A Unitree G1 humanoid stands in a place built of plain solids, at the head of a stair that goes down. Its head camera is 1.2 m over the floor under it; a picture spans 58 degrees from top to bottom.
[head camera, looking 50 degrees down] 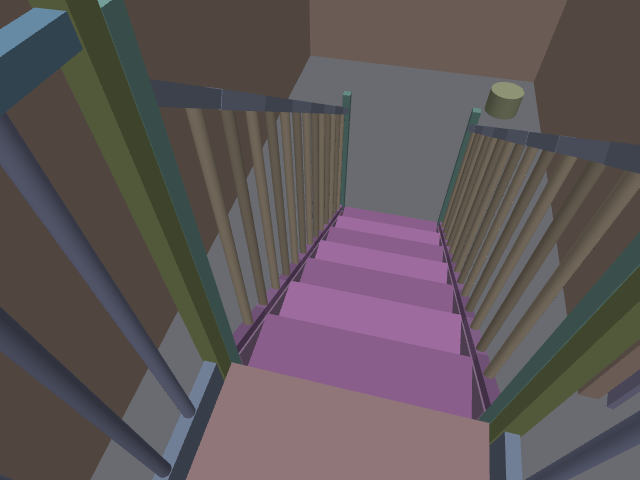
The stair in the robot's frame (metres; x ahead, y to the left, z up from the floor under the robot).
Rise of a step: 0.18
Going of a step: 0.28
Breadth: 0.73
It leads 14 degrees to the right of straight ahead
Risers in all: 8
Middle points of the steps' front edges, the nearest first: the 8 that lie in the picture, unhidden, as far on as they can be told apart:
0.45 -0.10 0.00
0.72 -0.16 -0.18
0.99 -0.23 -0.37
1.27 -0.29 -0.55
1.54 -0.36 -0.73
1.81 -0.42 -0.92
2.08 -0.49 -1.10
2.35 -0.55 -1.28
